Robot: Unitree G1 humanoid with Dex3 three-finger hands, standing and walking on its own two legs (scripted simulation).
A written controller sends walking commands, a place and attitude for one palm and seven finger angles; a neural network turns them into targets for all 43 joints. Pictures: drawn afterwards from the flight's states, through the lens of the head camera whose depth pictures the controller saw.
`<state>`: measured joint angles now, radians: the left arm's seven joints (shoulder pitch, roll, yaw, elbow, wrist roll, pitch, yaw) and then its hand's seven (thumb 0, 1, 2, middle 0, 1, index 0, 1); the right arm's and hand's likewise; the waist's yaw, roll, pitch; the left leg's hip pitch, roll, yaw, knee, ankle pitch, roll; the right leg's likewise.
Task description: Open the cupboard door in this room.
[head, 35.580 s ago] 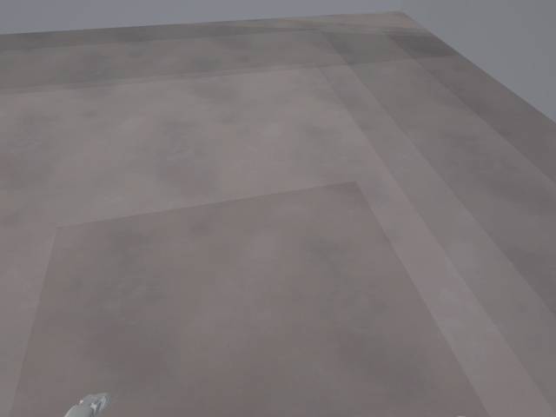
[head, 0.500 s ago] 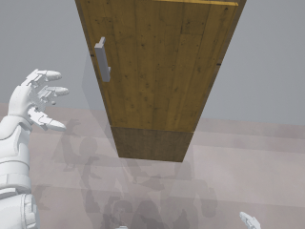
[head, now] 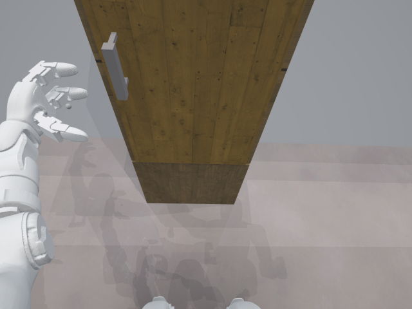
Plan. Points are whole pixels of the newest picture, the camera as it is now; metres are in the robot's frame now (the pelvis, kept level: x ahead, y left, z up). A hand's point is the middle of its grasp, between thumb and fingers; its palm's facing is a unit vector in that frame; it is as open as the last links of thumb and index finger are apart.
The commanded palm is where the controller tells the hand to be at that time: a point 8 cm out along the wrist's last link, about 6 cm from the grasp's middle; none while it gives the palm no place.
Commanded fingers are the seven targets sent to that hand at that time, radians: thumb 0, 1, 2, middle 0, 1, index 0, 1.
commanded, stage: move the hooked fingers beside the handle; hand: left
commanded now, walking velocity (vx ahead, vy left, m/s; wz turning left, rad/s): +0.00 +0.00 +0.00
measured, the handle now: (118, 67) +0.58 +0.17 +0.12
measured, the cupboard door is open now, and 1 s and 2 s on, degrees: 0 0 0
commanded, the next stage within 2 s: slide the fingers in behind the handle in 1.34 s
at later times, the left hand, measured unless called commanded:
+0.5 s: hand (79, 79) +0.53 +0.24 +0.12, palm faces -0.04 -1.00 +0.02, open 14.0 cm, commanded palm +0.51 +0.28 +0.11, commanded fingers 0.00 -0.50 0.30 -0.30 -1.20 -0.30 -1.20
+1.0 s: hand (73, 90) +0.51 +0.25 +0.11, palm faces -0.03 -1.00 +0.03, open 14.0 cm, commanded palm +0.50 +0.29 +0.11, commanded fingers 0.00 -0.50 0.30 -0.30 -1.20 -0.30 -1.20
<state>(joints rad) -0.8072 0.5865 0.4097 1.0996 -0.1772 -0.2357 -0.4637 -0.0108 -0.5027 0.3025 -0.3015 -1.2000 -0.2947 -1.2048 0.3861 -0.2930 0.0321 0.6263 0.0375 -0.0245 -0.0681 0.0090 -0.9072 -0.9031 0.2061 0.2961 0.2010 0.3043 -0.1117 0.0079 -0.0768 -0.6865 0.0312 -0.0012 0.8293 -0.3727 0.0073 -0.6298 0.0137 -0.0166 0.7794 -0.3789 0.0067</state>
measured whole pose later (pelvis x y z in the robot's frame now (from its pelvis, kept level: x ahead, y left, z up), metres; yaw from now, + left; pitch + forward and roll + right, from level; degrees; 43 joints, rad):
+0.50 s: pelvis +0.00 +0.00 -0.01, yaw -1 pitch +19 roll -3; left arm -1.04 0.73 0.47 1.27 -0.10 -0.25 -0.43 -0.01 -0.50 0.30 -0.30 -1.20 -0.29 -1.20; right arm 0.45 -0.30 0.04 0.63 0.01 0.03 -0.05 0.01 -0.91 -0.90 0.21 0.30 0.20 0.30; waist -0.19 0.01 -0.08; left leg -0.83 0.05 0.00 0.89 -0.40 0.01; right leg -0.76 0.03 -0.01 0.81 -0.38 0.01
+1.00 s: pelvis +0.01 +0.01 -0.01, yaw -1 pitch +18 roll -4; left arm -0.97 0.67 0.43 1.24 -0.13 -0.25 -0.44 -0.01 -0.50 0.30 -0.30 -1.20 -0.29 -1.20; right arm 0.40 -0.29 0.04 0.60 0.01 0.06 -0.04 0.00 -0.91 -0.90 0.21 0.30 0.20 0.30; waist -0.16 0.01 -0.09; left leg -0.81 0.04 -0.01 0.91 -0.42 0.02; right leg -0.73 0.03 -0.02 0.81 -0.40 0.02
